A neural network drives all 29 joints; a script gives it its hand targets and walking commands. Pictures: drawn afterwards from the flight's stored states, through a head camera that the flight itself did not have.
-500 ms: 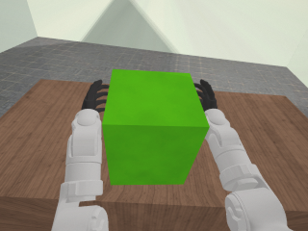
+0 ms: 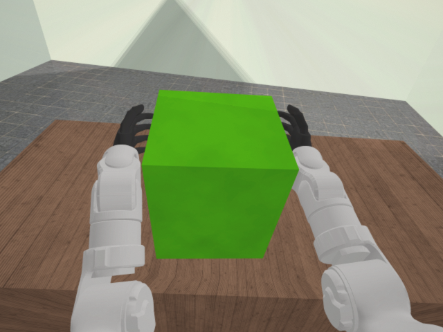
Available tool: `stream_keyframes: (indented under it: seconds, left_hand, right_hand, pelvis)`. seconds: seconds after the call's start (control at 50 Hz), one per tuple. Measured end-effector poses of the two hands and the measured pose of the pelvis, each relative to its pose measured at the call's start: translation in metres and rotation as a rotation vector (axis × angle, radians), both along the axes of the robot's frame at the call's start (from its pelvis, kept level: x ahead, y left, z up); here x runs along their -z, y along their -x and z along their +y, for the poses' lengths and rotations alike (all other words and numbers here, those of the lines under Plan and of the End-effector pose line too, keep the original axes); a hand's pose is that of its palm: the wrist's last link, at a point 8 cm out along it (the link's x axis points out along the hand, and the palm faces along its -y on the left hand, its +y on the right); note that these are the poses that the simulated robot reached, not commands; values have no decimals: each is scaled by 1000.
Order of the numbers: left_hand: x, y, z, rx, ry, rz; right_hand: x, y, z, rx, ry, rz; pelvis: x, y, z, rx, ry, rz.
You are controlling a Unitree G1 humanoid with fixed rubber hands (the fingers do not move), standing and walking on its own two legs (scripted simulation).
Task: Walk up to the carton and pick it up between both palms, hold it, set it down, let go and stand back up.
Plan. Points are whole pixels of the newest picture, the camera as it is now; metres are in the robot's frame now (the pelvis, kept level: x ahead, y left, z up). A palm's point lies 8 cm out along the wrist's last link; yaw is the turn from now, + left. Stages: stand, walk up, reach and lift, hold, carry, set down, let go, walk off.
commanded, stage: reach and lift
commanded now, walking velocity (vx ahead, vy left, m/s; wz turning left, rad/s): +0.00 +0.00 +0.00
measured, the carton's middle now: (213, 178) +0.38 +0.00 +0.15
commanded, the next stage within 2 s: hold in 0.62 s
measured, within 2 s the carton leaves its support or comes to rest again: neither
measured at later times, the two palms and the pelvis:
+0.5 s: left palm (124, 141) +0.37 +0.15 +0.23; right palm (299, 138) +0.38 -0.15 +0.24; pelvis +0.00 -0.01 +0.00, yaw +0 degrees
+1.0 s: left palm (121, 134) +0.36 +0.15 +0.25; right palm (304, 126) +0.37 -0.15 +0.26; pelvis +0.00 -0.01 +0.00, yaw +0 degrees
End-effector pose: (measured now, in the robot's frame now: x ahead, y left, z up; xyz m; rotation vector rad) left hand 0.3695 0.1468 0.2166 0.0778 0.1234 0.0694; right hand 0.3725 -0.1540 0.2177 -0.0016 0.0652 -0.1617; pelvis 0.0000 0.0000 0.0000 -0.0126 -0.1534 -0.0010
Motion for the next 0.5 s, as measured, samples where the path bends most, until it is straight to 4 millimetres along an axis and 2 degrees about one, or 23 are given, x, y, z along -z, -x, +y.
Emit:
stream_keyframes:
  seconds: [0.5]
  left_hand:
    - [-15, 0, 1, -12, 8, -3]
  right_hand:
    - [-19, -5, 1, -15, -13, -8]
  pelvis:
    - [0, -4, -7, -8, -2, 3]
